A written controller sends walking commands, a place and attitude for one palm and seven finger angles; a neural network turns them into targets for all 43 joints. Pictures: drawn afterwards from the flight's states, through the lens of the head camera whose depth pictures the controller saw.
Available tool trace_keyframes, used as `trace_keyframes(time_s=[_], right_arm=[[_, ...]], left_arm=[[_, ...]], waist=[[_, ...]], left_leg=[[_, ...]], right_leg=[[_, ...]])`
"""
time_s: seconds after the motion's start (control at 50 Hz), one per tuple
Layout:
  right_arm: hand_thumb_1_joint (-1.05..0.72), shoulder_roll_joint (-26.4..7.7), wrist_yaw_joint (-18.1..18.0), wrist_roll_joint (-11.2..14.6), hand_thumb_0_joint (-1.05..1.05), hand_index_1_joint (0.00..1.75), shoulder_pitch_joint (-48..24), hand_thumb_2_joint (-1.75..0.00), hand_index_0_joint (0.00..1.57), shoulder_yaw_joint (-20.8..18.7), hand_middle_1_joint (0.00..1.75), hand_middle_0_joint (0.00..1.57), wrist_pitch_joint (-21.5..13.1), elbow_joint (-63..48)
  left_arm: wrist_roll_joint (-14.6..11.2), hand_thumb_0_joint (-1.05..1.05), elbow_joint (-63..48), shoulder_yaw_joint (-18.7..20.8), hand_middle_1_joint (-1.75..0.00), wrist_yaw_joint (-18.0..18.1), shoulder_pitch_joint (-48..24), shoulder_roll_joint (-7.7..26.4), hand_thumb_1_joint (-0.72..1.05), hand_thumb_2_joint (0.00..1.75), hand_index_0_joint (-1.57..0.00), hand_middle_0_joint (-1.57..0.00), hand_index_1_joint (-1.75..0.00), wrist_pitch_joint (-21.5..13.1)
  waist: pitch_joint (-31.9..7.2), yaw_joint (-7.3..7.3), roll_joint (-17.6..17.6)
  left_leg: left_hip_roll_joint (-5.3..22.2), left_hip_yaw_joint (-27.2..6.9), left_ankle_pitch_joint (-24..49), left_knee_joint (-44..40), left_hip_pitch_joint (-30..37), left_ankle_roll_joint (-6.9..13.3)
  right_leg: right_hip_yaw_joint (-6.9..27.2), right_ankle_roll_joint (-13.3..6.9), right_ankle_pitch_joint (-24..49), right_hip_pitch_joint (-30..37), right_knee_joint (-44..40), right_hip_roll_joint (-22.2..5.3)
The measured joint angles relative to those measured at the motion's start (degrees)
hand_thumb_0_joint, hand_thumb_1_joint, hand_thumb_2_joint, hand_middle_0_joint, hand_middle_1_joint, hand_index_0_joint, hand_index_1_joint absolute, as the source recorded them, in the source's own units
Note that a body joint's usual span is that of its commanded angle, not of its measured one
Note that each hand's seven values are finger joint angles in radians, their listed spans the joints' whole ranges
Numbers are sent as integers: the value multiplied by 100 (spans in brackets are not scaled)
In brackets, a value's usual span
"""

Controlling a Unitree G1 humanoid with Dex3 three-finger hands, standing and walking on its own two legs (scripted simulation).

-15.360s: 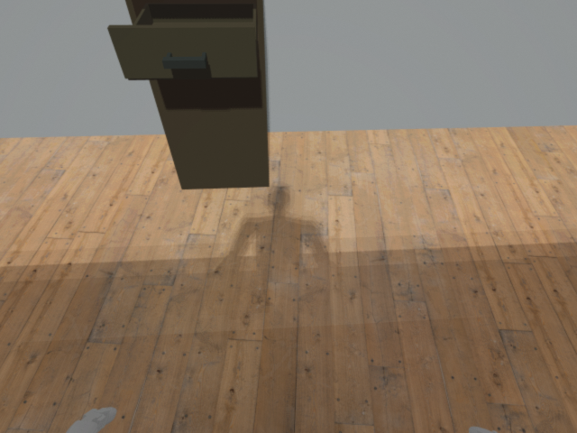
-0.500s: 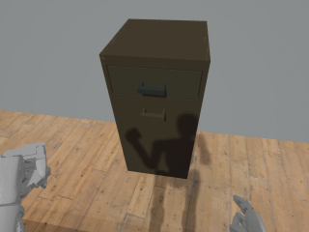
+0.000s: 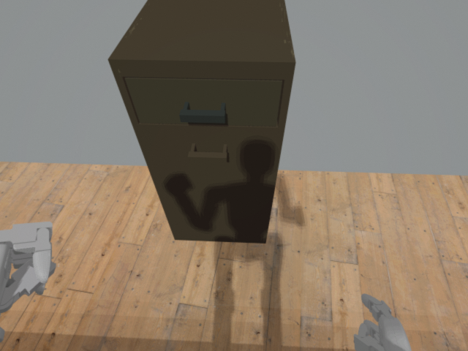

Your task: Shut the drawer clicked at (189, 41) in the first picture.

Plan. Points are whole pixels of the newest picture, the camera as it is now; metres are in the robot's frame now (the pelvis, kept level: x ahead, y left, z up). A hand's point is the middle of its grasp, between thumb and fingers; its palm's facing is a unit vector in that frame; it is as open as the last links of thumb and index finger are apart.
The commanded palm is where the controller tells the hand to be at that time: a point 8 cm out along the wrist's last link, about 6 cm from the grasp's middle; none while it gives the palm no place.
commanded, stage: step back with the hand held close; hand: left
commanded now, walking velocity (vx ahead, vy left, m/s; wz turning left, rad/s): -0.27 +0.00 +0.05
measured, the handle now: (203, 111) +0.66 +0.12 +0.02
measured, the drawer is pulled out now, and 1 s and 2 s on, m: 0.00 0.00 0.00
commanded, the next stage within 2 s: stop stepping back and stand still in 0.78 s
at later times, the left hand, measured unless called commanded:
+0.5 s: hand out of the picture +0.11 +0.26 +0.16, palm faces +0.39 -0.77 -0.50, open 3.2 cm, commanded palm +0.04 +0.30 +0.18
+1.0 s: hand out of the picture -0.02 +0.21 +0.19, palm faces +0.29 -0.77 -0.57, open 3.2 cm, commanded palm -0.05 +0.23 +0.18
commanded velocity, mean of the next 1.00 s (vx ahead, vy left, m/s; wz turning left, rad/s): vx -0.26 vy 0.02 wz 0.03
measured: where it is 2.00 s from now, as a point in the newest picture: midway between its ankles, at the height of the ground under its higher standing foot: outside the picture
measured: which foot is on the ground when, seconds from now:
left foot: down 0.00-0.84, up 0.86-0.98, down 1.00-1.00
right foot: down 0.00-0.38, up 0.40-0.72, down 0.74-1.00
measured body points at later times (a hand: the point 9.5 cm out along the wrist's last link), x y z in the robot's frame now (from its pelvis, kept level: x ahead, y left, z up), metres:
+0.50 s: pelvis -0.07 +0.01 +0.00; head -0.06 +0.03 +0.44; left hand +0.09 +0.30 +0.19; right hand +0.08 -0.23 -0.08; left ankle +0.00 +0.07 -0.74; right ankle -0.12 -0.13 -0.71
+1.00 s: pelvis -0.21 -0.04 +0.00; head -0.19 -0.03 +0.45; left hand -0.04 +0.25 +0.22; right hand -0.05 -0.29 -0.08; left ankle -0.16 +0.04 -0.74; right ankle -0.32 -0.11 -0.72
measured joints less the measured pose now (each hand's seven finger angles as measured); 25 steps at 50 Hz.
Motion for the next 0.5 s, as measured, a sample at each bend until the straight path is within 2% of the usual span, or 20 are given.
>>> trace_keyframes(time_s=[0.12, 0.26, 0.32, 0.36, 0.4, 0.44, 0.5], right_arm=[[-91, 32, -23, -22, 1, 29, -21, -90, 20, 13, 30, 20, -84, -78], [-91, 53, 12, -26, 1, 30, -24, -90, 21, 31, 30, 20, -208, -88], [-91, 79, 29, -39, 1, 30, 54, -90, 21, 42, 30, 20, -240, -33], [-91, 87, 24, -54, 1, 30, 120, -90, 21, 69, 30, 20, -271, -1], [-91, 101, -12, -68, 1, 30, 186, -90, 21, 94, 30, 20, -331, 24], [-91, 127, -45, -100, 1, 30, 302, -90, 21, 76, 30, 20, -403, 50], [-91, 190, -50, -141, 1, 30, 473, -90, 21, 54, 30, 20, -494, 121]], left_arm=[[54, 2, -101, 194, -160, 87, -72, 22, 88, 90, -140, -140, -159, -118], [166, 1, 74, 62, -160, 153, -212, -230, 88, 90, -140, -140, -160, -257], [174, 1, 4, 2, -160, 218, -204, -248, 88, 90, -140, -141, -160, -339], [193, 1, -96, -6, -160, 260, -180, -221, 88, 90, -140, -141, -160, -389], [274, 1, -167, 31, -160, 283, -172, -166, 88, 90, -140, -141, -160, -436], [389, 2, -164, 74, -160, 273, -216, -107, 88, 90, -140, -141, -160, -459], [455, 2, -209, 245, -160, 273, -234, -4, 88, 90, -140, -141, -159, -514]], waist=[[-47, 51, -40], [-107, 32, 56], [-85, -3, -17], [-41, -30, -88], [16, -56, -138], [-9, -110, -93], [-233, -128, 15]], left_leg=[[-22, 43, 31, 227, -187, 38], [59, -27, -82, 649, -602, 45], [83, -87, -153, 767, -768, 21], [96, -102, 93, 726, -812, 45], [100, -106, 309, 672, -818, 99], [100, -205, 310, 623, -847, 133], [157, -354, 443, 457, -999, 126]], right_leg=[[20, 18, 17, -206, 265, -29], [-79, 6, 222, -410, 255, 36], [-152, 5, 353, -467, 161, 50], [-188, 24, 383, -507, 161, 52], [-107, 101, 158, -595, 425, 100], [44, 154, -48, -601, 1087, 215], [165, 172, -366, -240, 1632, 367]])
